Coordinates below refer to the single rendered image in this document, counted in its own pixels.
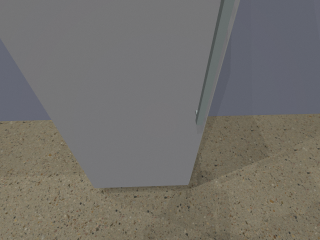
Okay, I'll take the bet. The handle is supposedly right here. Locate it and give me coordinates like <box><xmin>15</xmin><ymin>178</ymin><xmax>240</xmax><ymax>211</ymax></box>
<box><xmin>195</xmin><ymin>0</ymin><xmax>235</xmax><ymax>125</ymax></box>

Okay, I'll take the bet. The fridge door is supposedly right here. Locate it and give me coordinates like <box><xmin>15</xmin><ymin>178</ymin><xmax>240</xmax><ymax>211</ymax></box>
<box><xmin>0</xmin><ymin>0</ymin><xmax>239</xmax><ymax>188</ymax></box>

